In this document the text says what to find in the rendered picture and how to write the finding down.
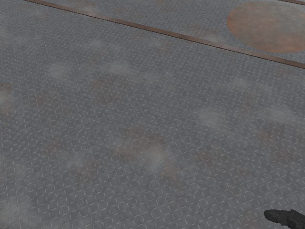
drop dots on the robot right hand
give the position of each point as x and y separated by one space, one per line
292 219

